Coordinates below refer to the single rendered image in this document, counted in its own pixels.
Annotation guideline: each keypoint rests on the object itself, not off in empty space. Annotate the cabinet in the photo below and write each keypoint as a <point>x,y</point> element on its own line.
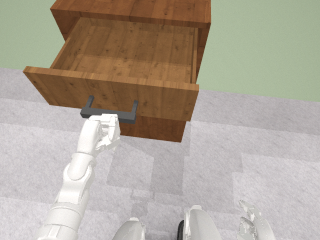
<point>183,13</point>

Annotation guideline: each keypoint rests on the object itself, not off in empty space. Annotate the drawer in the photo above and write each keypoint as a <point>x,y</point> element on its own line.
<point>118,62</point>

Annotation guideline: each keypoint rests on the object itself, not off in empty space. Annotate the left robot forearm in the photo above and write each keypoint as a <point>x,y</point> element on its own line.
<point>69,206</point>

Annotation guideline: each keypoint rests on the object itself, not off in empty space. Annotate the left robot hand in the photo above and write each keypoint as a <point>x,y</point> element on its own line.
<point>103,127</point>

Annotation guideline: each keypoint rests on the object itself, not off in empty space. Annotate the robot shin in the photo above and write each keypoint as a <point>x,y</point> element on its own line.
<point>133,219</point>
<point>198,207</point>

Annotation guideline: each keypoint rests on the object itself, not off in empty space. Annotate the handle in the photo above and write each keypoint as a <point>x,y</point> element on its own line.
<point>123,117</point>

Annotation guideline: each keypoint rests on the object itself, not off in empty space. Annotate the robot left shin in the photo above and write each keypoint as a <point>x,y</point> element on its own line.
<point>133,219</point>

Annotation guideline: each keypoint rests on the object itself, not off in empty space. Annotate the robot right shin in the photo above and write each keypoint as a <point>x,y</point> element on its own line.
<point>198,207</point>

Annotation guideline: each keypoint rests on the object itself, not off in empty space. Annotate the right robot hand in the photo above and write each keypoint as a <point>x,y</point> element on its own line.
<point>260,229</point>

